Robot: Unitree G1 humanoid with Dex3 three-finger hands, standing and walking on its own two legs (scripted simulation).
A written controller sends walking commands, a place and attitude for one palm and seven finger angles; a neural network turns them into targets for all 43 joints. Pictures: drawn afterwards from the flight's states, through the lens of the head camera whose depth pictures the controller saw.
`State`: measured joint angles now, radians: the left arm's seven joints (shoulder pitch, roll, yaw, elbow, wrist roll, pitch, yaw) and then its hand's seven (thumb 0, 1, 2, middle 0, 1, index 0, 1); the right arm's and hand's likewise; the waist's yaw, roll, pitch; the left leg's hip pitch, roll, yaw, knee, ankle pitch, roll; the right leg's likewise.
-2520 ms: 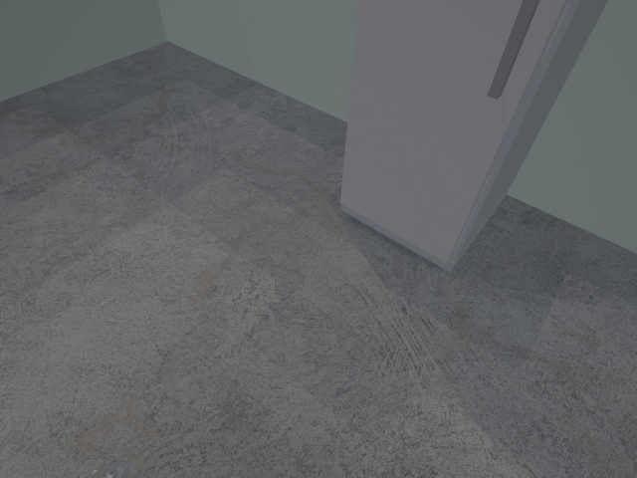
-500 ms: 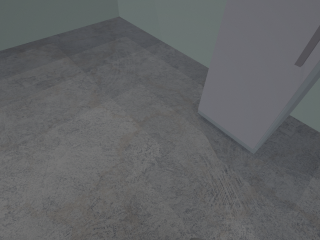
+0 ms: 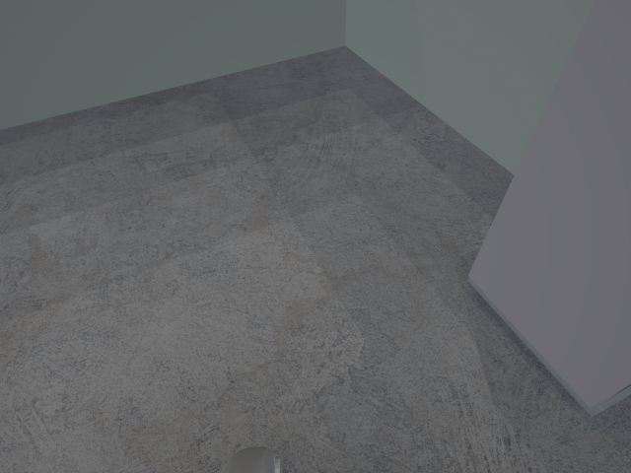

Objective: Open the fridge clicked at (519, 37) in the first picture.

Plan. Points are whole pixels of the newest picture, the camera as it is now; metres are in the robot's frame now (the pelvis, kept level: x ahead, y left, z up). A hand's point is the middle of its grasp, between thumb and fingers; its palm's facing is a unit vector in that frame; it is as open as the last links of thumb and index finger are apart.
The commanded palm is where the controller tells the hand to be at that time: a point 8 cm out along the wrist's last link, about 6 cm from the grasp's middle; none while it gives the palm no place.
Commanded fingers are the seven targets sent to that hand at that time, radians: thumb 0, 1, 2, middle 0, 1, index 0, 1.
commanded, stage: walk to a spot facing it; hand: right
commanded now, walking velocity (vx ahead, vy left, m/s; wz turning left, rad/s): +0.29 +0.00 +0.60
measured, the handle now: out of the picture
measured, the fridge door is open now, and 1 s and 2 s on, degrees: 0 0 0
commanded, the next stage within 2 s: turn to face it in 0.32 s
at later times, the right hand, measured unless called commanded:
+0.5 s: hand (380, 349) +0.35 -0.09 -0.17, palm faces -0.31 +0.93 -0.20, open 7.4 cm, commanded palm none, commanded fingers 0.00 -0.90 -0.90 0.20 0.30 0.20 0.30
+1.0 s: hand (435, 360) +0.33 -0.19 -0.17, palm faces -0.02 +0.98 -0.22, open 7.4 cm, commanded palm none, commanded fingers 0.00 -0.90 -0.90 0.20 0.30 0.20 0.30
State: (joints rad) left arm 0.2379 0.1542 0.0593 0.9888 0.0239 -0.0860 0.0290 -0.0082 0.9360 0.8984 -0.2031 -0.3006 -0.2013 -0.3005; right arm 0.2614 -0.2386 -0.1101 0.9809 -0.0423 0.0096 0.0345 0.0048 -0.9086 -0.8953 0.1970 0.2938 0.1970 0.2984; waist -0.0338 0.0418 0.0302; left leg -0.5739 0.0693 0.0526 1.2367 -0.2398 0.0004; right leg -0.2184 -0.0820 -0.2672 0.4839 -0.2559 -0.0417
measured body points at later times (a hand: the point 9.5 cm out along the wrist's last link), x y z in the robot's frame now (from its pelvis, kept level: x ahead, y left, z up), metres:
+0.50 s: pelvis +0.19 +0.04 -0.02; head +0.23 +0.06 +0.43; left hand +0.13 +0.28 -0.17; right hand +0.37 -0.14 -0.15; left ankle +0.23 +0.14 -0.74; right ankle +0.18 -0.11 -0.64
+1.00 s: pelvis +0.26 +0.01 +0.00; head +0.30 -0.01 +0.45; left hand +0.29 +0.26 -0.13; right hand +0.34 -0.24 -0.16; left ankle +0.22 +0.18 -0.67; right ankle +0.32 -0.06 -0.74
